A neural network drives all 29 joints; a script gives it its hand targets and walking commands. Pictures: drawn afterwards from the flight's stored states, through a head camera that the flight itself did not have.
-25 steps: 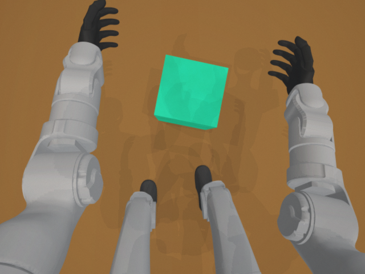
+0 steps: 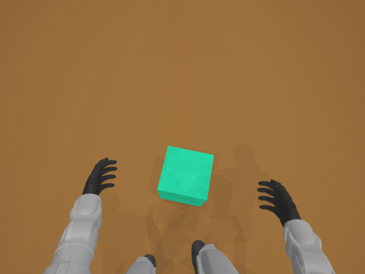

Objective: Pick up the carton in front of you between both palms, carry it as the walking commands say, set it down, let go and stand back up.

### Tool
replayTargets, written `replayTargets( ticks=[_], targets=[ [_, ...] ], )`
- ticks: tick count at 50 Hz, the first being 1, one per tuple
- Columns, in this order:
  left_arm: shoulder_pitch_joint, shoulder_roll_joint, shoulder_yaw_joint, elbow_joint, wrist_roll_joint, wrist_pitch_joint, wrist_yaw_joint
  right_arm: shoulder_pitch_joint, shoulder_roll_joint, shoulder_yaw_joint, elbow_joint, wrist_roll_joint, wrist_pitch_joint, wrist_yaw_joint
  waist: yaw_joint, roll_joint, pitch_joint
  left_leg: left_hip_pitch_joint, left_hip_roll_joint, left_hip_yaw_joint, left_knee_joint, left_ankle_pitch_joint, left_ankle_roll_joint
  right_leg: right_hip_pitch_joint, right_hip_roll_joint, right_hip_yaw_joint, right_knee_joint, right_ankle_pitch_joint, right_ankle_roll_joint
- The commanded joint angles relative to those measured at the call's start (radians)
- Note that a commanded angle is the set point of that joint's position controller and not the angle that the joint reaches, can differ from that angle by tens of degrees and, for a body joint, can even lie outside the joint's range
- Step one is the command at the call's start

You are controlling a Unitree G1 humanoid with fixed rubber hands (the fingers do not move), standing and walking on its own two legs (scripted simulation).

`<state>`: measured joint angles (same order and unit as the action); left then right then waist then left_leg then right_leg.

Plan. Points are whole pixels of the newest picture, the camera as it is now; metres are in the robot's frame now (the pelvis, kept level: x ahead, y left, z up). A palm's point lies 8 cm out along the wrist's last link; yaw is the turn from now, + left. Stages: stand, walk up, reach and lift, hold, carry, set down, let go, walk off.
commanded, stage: let go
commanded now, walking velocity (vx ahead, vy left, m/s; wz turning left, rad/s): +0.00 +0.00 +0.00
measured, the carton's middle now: (185, 178) +0.45 -0.06 -0.62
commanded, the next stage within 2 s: stand in 0.80 s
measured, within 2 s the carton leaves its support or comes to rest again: neither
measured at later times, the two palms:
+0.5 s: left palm (36, 254) +0.19 +0.26 -0.04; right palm (281, 236) +0.19 -0.20 -0.04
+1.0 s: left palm (24, 273) +0.16 +0.29 -0.05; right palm (312, 249) +0.16 -0.27 -0.07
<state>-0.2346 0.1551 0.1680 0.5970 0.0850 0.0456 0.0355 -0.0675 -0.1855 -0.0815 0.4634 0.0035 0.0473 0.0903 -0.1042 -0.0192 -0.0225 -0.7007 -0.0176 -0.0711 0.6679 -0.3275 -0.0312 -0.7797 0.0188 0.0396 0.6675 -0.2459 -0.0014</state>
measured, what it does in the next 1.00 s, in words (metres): stands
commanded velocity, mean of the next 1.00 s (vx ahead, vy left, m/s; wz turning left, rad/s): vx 0.00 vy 0.00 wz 0.00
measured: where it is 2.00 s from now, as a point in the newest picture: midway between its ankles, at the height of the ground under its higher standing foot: outside the picture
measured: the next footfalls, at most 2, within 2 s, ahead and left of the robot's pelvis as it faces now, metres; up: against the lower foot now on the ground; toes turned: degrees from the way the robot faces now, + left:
none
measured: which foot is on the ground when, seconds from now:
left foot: down 0.00-1.00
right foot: down 0.00-1.00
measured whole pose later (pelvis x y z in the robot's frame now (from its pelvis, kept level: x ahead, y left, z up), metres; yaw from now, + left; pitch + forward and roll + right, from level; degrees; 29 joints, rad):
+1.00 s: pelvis +0.02 +0.00 +0.02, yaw +0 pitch +0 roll +0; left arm 0.20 0.30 0.06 0.67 0.05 0.03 0.00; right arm 0.22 -0.32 -0.05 0.61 -0.05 0.04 0.00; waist 0.00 0.05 0.01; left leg -0.19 0.00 -0.07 0.55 -0.36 -0.02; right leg -0.27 0.03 0.03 0.55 -0.29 -0.01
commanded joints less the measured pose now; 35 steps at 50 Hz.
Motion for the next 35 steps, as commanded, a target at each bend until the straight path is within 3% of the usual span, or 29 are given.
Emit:
replayTargets(
  ticks=[1,13,22,27,28,29,30,35],
  targets=[
    [0.065,0.1,0.0,-0.106,-0.013,-0.044,-0.008,0.105,-0.08,0.006,-0.127,0.01,-0.036,-0.015,0.017,-0.03,-0.422,0.107,-0.06,0.076,-0.125,0.186,0.022,0.641,0.003,-0.001,-0.062,0.487,0.051],
    [0.352,0.106,-0.078,-0.195,-0.052,-0.038,-0.052,0.252,-0.123,0.02,-0.135,0.02,-0.03,-0.013,0.086,0.103,-0.102,0.462,-0.013,0.039,-0.296,0.311,-0.003,0.676,0.045,-0.043,-0.234,0.273,0.029],
    [0.411,0.117,-0.119,-0.262,-0.087,0.028,-0.094,0.279,-0.133,-0.003,-0.116,-0.027,0.035,-0.019,0.084,0.039,0.029,0.51,0.0,0.035,-0.337,0.305,0.002,0.748,0.059,-0.059,-0.256,0.234,0.019],
    [0.402,0.128,-0.114,-0.276,-0.083,0.054,-0.101,0.265,-0.129,-0.006,-0.123,-0.034,0.059,-0.02,0.085,0.03,0.063,0.503,-0.009,0.044,-0.335,0.272,0.005,0.78,0.056,-0.056,-0.255,0.221,0.018],
    [0.403,0.129,-0.111,-0.276,-0.081,0.058,-0.101,0.262,-0.127,-0.006,-0.126,-0.033,0.062,-0.019,0.087,0.033,0.065,0.502,-0.011,0.046,-0.333,0.272,0.005,0.788,0.056,-0.055,-0.255,0.223,0.017],
    [0.457,0.137,-0.104,-0.21,-0.095,0.027,-0.079,0.222,-0.165,-0.008,-0.183,-0.044,0.111,-0.044,0.1,0.026,0.013,0.55,-0.012,0.047,-0.291,0.37,-0.001,0.759,0.081,-0.065,-0.222,0.209,0.029],
    [0.447,0.137,-0.109,-0.228,-0.091,0.021,-0.069,0.252,-0.159,0.0,-0.17,-0.039,0.122,-0.053,0.099,0.049,0.018,0.547,-0.015,0.048,-0.28,0.396,-0.006,0.748,0.081,-0.063,-0.219,0.211,0.025],
    [0.429,0.144,-0.116,-0.232,-0.092,0.025,-0.061,0.254,-0.136,0.022,-0.174,-0.024,0.143,-0.072,0.099,0.053,0.025,0.529,-0.024,0.055,-0.272,0.375,0.002,0.725,0.073,-0.048,-0.215,0.236,0.028]
  ],
)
